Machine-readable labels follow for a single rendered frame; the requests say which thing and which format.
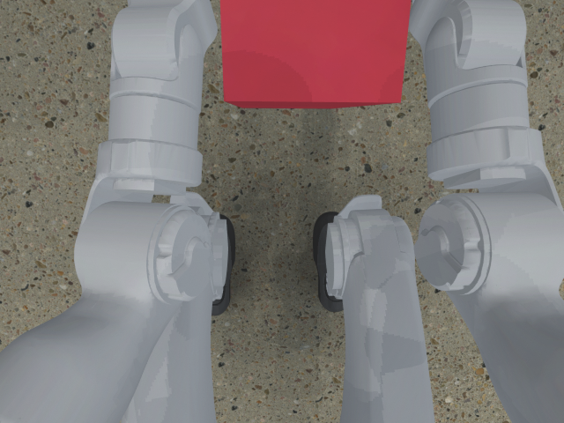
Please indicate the robot left forearm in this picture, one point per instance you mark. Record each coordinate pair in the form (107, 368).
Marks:
(155, 93)

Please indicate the right robot shin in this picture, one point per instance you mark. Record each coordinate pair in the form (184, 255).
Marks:
(368, 202)

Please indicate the left robot foot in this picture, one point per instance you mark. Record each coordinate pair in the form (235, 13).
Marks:
(219, 306)

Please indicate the robot right upper arm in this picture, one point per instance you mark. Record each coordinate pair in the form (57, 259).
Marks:
(499, 256)

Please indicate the carton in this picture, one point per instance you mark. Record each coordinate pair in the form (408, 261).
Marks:
(313, 53)

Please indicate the robot right forearm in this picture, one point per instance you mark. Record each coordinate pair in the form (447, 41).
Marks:
(474, 62)

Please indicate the robot left upper arm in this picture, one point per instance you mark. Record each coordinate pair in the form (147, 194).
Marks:
(136, 263)

